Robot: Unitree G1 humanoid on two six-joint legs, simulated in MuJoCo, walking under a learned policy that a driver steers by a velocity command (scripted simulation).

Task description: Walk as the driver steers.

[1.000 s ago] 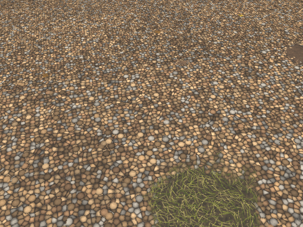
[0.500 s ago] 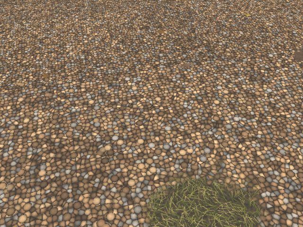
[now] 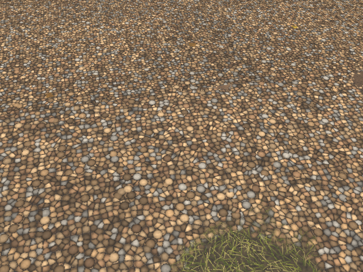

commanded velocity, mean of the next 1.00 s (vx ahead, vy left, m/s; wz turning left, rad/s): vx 0.47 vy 0.00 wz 0.07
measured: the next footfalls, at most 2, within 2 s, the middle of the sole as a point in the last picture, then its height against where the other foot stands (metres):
right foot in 0.48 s outside the picture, level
left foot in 1.04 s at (145, 222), level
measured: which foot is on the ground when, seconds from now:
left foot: down 0.00-0.50, up 0.52-1.00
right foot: down 0.00-0.00, up 0.02-0.46, down 0.48-1.00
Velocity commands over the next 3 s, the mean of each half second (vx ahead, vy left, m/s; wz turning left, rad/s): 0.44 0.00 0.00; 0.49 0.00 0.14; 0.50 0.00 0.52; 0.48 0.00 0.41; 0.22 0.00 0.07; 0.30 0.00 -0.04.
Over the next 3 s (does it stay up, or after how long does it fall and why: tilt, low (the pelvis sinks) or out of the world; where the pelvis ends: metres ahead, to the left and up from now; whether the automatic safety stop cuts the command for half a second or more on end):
stays up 1.26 0.38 0.02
